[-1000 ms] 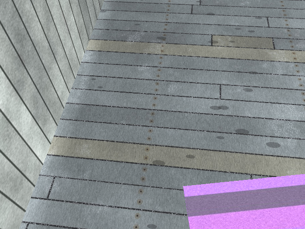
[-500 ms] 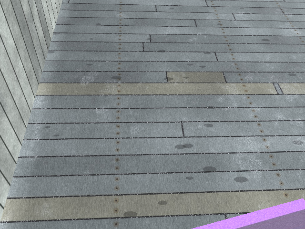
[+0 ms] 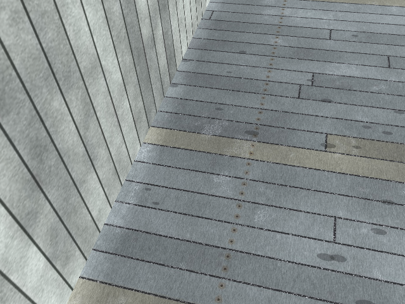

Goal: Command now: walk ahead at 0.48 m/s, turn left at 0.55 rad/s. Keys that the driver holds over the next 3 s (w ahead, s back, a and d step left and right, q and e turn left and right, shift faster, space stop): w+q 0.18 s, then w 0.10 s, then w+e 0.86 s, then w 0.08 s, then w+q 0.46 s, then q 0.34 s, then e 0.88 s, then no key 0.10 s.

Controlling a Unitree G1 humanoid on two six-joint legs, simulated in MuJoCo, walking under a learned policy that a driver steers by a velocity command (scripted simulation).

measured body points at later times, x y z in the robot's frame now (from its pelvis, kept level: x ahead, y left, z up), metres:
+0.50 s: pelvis +0.25 +0.05 +0.00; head +0.27 +0.06 +0.45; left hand +0.30 +0.31 -0.14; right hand +0.35 -0.20 -0.12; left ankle +0.23 +0.11 -0.75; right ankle +0.32 -0.11 -0.67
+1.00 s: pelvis +0.53 -0.01 -0.01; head +0.56 -0.02 +0.44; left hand +0.63 +0.26 -0.13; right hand +0.62 -0.28 -0.13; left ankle +0.55 +0.17 -0.65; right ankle +0.53 -0.04 -0.75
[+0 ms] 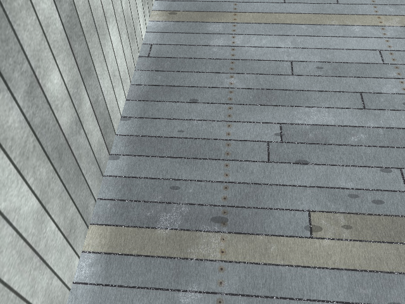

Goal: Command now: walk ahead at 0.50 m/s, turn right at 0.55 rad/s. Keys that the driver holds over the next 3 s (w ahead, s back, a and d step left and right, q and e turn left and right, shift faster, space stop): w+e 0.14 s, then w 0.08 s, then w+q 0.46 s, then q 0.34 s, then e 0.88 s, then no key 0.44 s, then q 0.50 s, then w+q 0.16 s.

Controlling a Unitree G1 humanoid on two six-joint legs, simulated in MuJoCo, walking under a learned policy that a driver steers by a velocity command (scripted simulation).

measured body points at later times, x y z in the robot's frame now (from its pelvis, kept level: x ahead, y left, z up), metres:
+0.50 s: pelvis +0.29 +0.03 +0.00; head +0.32 +0.03 +0.45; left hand +0.37 +0.29 -0.14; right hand +0.34 -0.26 -0.13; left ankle +0.34 +0.09 -0.74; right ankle +0.17 -0.07 -0.64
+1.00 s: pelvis +0.51 -0.05 +0.00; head +0.56 -0.06 +0.44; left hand +0.65 +0.22 -0.10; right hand +0.62 -0.31 -0.14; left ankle +0.41 +0.06 -0.64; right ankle +0.59 -0.13 -0.74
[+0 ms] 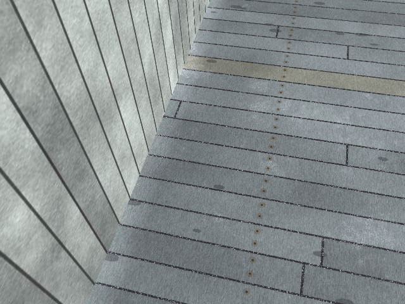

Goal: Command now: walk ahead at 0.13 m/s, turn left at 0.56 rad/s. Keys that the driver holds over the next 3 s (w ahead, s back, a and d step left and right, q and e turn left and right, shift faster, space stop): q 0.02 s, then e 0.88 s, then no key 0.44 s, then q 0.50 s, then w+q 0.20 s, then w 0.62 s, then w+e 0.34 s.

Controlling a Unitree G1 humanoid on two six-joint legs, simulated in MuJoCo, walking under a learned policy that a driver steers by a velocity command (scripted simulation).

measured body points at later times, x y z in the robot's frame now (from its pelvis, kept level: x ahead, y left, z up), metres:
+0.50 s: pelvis +0.01 -0.02 -0.01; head +0.02 -0.02 +0.44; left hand +0.11 +0.24 -0.13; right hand +0.14 -0.28 -0.12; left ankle +0.03 +0.12 -0.73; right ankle +0.02 -0.09 -0.74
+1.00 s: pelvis -0.02 +0.02 +0.00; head +0.01 +0.03 +0.45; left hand +0.18 +0.24 -0.13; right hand -0.02 -0.28 -0.10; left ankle +0.02 +0.11 -0.74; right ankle +0.01 -0.09 -0.73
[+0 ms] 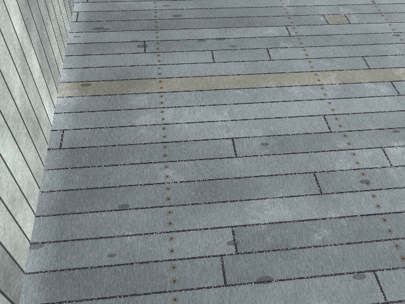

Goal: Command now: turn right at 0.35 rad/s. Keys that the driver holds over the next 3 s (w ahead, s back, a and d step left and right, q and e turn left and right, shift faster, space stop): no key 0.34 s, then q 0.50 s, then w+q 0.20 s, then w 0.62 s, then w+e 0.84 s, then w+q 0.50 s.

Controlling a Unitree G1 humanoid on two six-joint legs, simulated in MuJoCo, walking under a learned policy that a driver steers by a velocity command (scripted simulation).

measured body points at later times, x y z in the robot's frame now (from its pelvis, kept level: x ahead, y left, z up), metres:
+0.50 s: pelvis -0.01 -0.02 +0.00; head +0.00 -0.02 +0.45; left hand +0.08 +0.25 -0.13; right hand +0.05 -0.27 -0.14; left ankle +0.00 +0.10 -0.74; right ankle -0.04 -0.11 -0.74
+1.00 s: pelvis -0.01 +0.04 +0.01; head +0.01 +0.08 +0.46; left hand +0.00 +0.32 -0.14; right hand +0.12 -0.22 -0.10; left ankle -0.03 +0.10 -0.74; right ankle +0.00 -0.11 -0.67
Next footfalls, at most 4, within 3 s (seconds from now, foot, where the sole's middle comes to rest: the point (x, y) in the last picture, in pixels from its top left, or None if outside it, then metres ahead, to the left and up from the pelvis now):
0.30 right None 0.00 -0.11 -0.77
0.78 left None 0.01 0.11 -0.77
1.34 right None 0.20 -0.03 -0.77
1.80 left None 0.40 0.25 -0.77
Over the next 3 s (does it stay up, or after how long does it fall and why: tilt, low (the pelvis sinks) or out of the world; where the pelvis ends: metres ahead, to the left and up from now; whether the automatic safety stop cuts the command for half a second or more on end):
stays up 0.98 0.10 -0.01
